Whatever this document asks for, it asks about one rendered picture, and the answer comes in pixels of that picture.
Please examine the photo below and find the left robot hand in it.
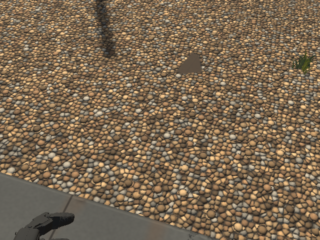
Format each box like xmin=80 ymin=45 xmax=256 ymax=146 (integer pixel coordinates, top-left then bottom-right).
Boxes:
xmin=13 ymin=212 xmax=75 ymax=240

